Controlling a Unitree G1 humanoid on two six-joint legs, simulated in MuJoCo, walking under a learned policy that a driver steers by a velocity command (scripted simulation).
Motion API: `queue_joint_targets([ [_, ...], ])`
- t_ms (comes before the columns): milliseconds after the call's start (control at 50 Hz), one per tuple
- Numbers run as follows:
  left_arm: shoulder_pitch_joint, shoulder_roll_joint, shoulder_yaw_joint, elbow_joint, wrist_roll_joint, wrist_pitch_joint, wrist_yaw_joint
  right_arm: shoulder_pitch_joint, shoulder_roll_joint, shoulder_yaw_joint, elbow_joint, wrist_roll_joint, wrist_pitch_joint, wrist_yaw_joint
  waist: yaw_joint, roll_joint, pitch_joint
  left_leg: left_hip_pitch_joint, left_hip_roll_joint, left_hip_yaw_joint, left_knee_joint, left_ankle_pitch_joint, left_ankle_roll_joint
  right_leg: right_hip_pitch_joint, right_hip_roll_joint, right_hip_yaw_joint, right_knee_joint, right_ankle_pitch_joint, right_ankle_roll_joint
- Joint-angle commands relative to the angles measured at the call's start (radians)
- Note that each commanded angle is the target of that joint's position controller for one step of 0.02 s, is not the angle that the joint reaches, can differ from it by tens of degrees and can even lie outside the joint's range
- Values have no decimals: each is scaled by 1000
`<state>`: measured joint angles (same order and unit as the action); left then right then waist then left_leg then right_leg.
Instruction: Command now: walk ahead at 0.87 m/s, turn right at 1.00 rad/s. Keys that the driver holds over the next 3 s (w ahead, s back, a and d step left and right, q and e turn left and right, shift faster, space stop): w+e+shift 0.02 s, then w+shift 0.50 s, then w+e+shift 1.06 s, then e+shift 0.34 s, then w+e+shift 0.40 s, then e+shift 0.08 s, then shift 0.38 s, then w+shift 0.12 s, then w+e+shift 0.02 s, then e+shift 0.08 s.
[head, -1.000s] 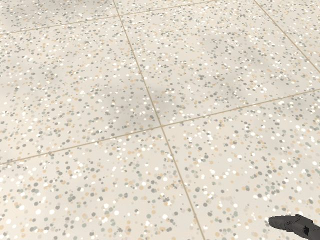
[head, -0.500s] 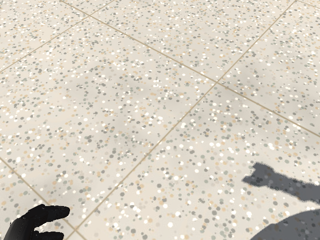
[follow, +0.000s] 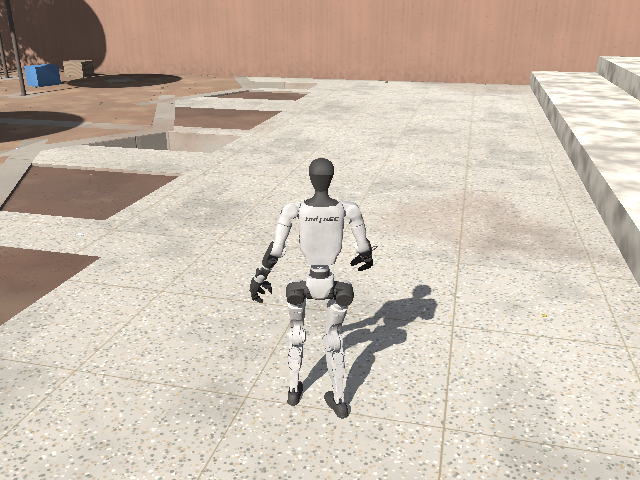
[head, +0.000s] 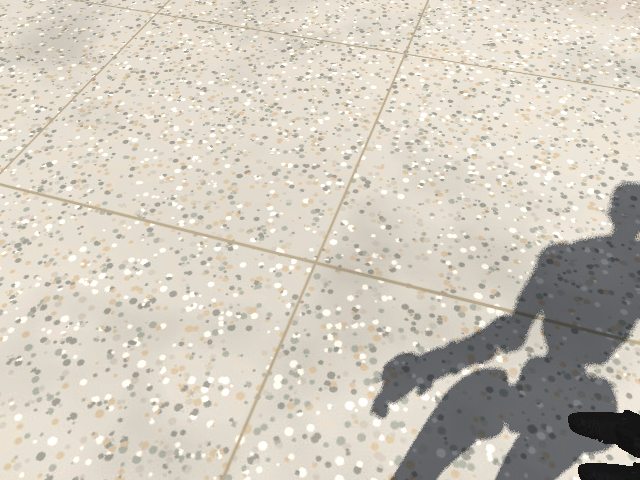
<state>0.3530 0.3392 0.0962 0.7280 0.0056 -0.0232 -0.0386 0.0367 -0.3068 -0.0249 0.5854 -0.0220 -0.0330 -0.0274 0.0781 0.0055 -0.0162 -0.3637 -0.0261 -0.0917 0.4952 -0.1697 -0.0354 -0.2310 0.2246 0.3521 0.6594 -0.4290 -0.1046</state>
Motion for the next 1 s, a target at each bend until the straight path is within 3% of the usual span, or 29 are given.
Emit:
queue_joint_targets([
  [20,-173,38,-28,-161,-6,-31,15,233,-259,-91,5,-33,-15,-22,-161,209,-107,603,486,-666,-282,-659,142,-688,-111,-150,436,-24,20],
  [40,-202,83,-19,-146,21,-20,11,215,-179,-73,-2,-22,-13,-10,-153,95,-50,522,437,-561,-253,-610,130,-677,-161,-175,500,55,21],
  [80,-173,63,-21,-123,48,-11,-22,231,-127,-54,23,-16,-20,7,-117,55,-1,409,315,-320,-260,-428,92,-627,-193,-197,523,133,33],
  [140,-201,24,-41,-131,46,-7,-44,304,-112,-50,81,-11,-49,31,-116,93,54,334,250,-176,-314,-258,101,-637,-203,-199,544,236,40],
  [220,-359,38,-51,-178,44,-12,-43,380,-97,-47,139,-4,-72,45,-135,80,128,319,237,-30,-377,-22,137,-674,-191,-218,405,323,49],
  [320,-523,-7,-91,-230,43,-25,-68,490,-120,-44,227,1,-70,38,-158,93,159,326,246,139,-452,430,133,-442,-201,-429,69,331,-8],
  [360,-466,-2,-92,-211,44,-23,-51,502,-167,-47,261,3,-63,27,-99,140,93,388,266,195,-319,972,132,-263,-135,-493,8,236,-52],
  [400,-150,68,-61,-120,45,-23,-17,484,-221,-50,274,4,-47,11,73,190,-95,369,296,214,69,1251,131,97,-87,-468,-31,147,-100],
  [420,55,125,-34,-55,52,-27,2,428,-211,-45,253,12,-44,8,186,164,-188,175,264,228,373,1046,121,398,-164,-363,-104,168,-131],
  [440,93,213,-7,-33,69,-27,24,486,-61,-14,199,16,-46,31,90,-77,-324,-196,124,207,770,58,101,724,-458,45,-138,-183,-181],
  [460,112,230,-2,-51,43,-26,33,467,-91,-20,158,19,-55,35,80,-116,-449,-340,30,68,964,-312,115,757,-609,449,-266,-238,-220],
  [480,79,192,-4,-12,38,-28,40,321,-144,-35,126,22,-57,30,80,-26,-257,-458,78,28,959,-190,127,648,-534,315,-318,-92,-186],
  [500,48,155,-12,14,29,-36,44,298,-110,-23,111,23,-62,35,34,-21,-98,-461,110,43,888,-135,120,478,-506,181,-354,55,-182],
  [520,2,113,-21,19,30,-46,43,305,-94,-18,123,12,-55,42,-19,11,-15,-411,142,43,814,-128,109,331,-457,87,-389,122,-156],
  [560,-39,56,-40,33,15,-53,48,365,-62,-9,133,-26,-24,58,-112,-60,40,-302,175,48,719,-152,72,130,-370,1,-452,121,-157],
  [600,-11,35,-43,59,-2,-67,47,271,-49,-6,93,-43,-10,68,-120,-72,126,-345,191,69,624,-178,31,37,-342,-15,-534,98,-191],
  [640,-13,49,-38,65,-1,-79,42,112,-48,2,26,-35,-13,72,-106,-69,203,-357,185,100,450,-43,-2,-54,-305,-50,-615,155,-203],
  [680,-24,68,-27,66,-7,-93,36,36,-37,12,2,-22,-22,82,-104,-52,202,-197,152,112,245,163,-6,-131,-262,-107,-619,341,-173],
  [720,14,109,-14,82,-23,-105,32,3,-37,13,0,-7,-26,86,-87,-38,159,-25,104,127,155,322,13,-120,-293,-96,-644,535,-153],
  [760,49,140,-6,100,-25,-99,36,-20,-69,4,-5,-8,-23,74,-77,-27,125,-2,73,125,98,297,36,38,-314,-89,-577,725,-129],
  [800,66,192,5,112,-8,-87,41,106,-130,-21,26,-13,-23,47,-135,-36,-9,159,6,129,86,102,60,171,-313,-91,-311,1069,-85],
  [820,39,219,11,112,6,-80,40,284,-160,-38,71,-9,-26,26,-235,-33,-106,368,7,134,79,35,67,113,-290,-107,-58,1068,-61],
  [840,11,174,1,101,19,-83,38,485,-219,-63,111,-22,-26,-1,-330,-33,-207,623,121,54,128,-110,75,-61,-238,-126,233,899,-47],
  [860,128,-29,-43,52,-27,-88,40,547,-318,-90,116,-76,-36,-5,-242,298,-376,872,474,-442,-10,-511,157,-355,-112,-204,668,116,-18],
  [880,91,35,-46,30,-25,-84,43,459,-281,-88,96,-51,-30,9,-211,344,-412,802,511,-761,-218,-610,173,-453,-123,-212,781,13,-35],
  [900,-1,78,-36,37,-8,-70,46,343,-192,-73,88,-45,-29,13,-188,225,-213,647,462,-583,-224,-613,160,-512,-205,-236,785,108,-39],
  [920,-48,80,-37,40,5,-59,36,291,-125,-59,94,-40,-30,18,-173,97,-108,513,427,-421,-212,-444,160,-501,-252,-255,743,167,-34],
  [940,-88,62,-36,37,14,-47,22,288,-97,-51,113,-41,-30,19,-160,52,-42,416,381,-282,-230,-295,143,-479,-279,-262,709,172,-31],
  [1000,-138,-28,-53,-9,22,4,-9,321,-36,-34,184,-13,-54,34,-96,73,58,268,353,-44,-293,-128,113,-486,-329,-277,676,156,-16],
])
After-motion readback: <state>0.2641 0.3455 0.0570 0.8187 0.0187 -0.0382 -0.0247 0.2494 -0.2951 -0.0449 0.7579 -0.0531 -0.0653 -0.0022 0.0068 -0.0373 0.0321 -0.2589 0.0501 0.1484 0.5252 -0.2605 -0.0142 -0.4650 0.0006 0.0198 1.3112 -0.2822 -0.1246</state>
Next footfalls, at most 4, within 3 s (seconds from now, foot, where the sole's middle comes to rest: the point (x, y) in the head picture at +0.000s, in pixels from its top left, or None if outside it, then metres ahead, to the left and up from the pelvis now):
0.42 right None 0.43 -0.15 -0.77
0.84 left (409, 311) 0.91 -0.10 -0.77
1.28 right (569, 252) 1.13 -0.52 -0.77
1.70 left None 1.48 -0.85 -0.77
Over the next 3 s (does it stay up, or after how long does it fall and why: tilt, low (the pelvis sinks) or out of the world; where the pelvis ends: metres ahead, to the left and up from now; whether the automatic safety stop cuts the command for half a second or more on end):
stays up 1.19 -1.33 0.00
